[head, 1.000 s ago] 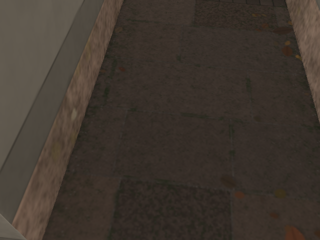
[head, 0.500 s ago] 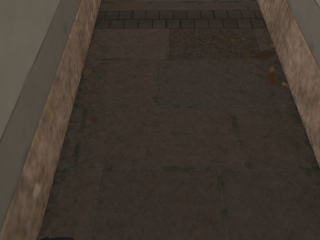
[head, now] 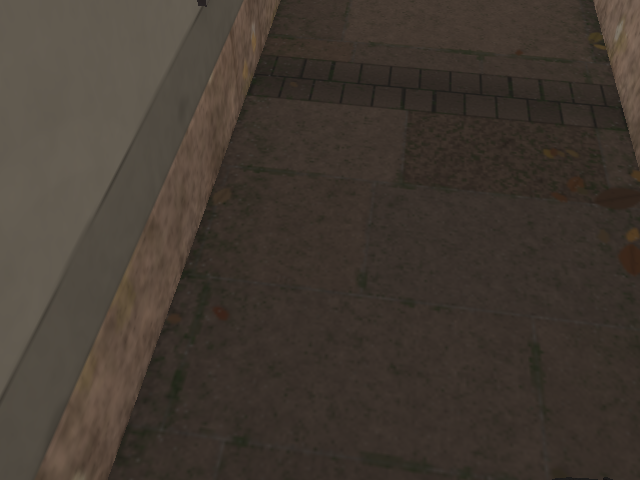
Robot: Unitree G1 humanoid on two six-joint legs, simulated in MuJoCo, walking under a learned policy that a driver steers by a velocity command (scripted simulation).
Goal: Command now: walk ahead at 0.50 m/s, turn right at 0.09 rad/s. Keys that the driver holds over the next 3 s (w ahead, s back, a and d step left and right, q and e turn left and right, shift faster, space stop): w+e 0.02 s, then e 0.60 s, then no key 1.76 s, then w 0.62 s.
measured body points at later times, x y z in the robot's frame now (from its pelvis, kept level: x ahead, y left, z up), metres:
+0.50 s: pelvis +0.18 -0.02 +0.01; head +0.21 -0.03 +0.45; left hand +0.39 +0.22 -0.09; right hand +0.24 -0.33 -0.12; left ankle +0.16 +0.12 -0.73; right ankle +0.24 -0.15 -0.72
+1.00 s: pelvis +0.23 -0.04 +0.00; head +0.25 -0.04 +0.45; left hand +0.48 +0.13 -0.11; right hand +0.21 -0.34 -0.12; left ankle +0.28 +0.08 -0.73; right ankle +0.24 -0.15 -0.73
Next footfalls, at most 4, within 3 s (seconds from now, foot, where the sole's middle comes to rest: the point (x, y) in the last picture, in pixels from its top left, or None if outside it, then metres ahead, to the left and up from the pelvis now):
0.02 left None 0.20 0.12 -0.77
0.52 right None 0.28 -0.16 -0.77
0.94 left None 0.32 0.06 -0.77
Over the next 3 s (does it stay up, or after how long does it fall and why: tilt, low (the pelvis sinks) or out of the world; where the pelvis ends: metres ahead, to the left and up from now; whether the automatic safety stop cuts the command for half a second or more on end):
stays up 0.44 -0.12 0.00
